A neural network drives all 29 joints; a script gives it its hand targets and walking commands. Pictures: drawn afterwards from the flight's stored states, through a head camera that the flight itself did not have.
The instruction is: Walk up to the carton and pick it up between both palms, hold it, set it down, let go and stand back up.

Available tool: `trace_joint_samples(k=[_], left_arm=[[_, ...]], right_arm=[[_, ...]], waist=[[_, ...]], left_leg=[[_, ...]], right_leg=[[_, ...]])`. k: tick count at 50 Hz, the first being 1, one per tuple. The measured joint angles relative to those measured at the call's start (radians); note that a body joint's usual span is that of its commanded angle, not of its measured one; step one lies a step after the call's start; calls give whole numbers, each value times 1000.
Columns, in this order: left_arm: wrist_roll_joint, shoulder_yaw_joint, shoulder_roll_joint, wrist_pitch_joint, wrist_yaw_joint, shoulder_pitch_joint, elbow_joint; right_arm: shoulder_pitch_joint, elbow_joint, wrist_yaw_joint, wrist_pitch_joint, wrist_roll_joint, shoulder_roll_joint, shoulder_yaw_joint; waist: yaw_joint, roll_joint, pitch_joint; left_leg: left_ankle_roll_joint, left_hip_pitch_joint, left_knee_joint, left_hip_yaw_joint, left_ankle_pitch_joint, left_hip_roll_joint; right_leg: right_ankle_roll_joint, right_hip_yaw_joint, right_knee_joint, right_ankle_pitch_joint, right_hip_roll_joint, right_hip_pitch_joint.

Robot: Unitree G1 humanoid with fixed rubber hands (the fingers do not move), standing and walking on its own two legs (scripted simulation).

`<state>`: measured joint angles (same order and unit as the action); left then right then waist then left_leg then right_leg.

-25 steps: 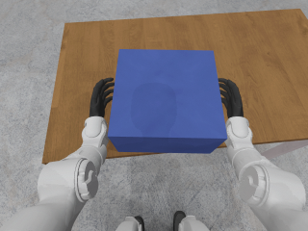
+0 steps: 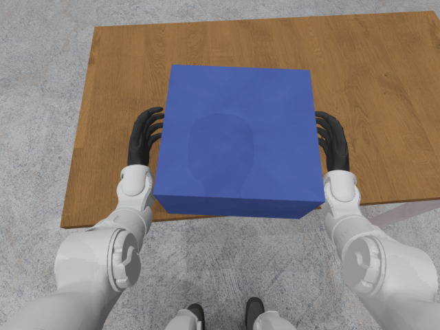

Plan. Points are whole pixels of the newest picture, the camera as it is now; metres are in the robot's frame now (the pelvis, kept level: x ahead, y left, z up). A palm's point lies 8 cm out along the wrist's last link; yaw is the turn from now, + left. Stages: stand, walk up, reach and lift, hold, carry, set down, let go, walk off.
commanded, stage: reach and lift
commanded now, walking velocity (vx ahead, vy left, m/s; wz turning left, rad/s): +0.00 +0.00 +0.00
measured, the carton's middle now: (237, 143) +0.46 -0.01 -0.03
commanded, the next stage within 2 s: none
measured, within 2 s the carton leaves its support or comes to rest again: leaves its support in 0.54 s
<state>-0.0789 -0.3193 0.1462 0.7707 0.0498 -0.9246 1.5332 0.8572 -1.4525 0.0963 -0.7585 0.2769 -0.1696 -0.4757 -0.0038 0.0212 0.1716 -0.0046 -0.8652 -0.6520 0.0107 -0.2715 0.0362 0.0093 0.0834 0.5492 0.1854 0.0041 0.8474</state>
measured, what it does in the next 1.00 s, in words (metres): stands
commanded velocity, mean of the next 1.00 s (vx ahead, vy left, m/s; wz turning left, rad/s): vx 0.00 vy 0.00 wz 0.00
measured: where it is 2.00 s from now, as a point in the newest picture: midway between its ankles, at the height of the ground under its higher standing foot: outside the picture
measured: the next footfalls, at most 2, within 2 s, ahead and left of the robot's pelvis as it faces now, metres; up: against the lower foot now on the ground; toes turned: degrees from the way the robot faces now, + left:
none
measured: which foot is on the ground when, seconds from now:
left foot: down 0.00-1.00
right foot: down 0.00-1.00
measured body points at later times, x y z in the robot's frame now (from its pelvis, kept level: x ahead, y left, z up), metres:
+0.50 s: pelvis -0.01 +0.01 +0.00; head +0.12 +0.01 +0.44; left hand +0.42 +0.18 -0.01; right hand +0.41 -0.18 +0.00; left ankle -0.01 +0.11 -0.71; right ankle +0.02 -0.12 -0.71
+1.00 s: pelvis -0.01 +0.01 +0.01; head +0.03 +0.00 +0.46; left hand +0.41 +0.17 +0.07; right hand +0.41 -0.19 +0.08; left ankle -0.01 +0.11 -0.71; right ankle +0.02 -0.12 -0.71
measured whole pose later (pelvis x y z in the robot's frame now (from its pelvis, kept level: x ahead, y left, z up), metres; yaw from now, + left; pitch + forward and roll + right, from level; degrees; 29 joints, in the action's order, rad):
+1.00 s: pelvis -0.01 +0.01 +0.01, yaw +2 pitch +17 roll -2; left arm 0.30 0.08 0.14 0.44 0.11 -0.82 1.41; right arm 0.71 -1.11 0.09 -0.25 -0.07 -0.19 -0.08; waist -0.04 0.06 0.26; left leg -0.01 -0.63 -0.58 -0.01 -0.25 0.01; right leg 0.00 0.10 0.49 0.18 -0.02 0.61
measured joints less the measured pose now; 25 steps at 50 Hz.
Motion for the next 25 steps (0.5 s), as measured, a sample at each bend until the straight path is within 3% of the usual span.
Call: trace_joint_samples(k=[9, 25], left_arm=[[19, 24, -9, -12, -4, 20, -5], [144, 142, -11, -55, 6, 45, 18]], right_arm=[[-18, -29, 8, -19, 1, -4, 2], [-41, -9, 3, 67, -87, -4, 119]], waist=[[14, -12, 12], [14, 3, 27]], left_leg=[[1, 5, 30, 4, 21, 4], [-5, 37, 33, 8, 21, 3]], right_leg=[[2, -3, -43, -29, 6, -10], [-5, -7, -62, -39, 5, -47]])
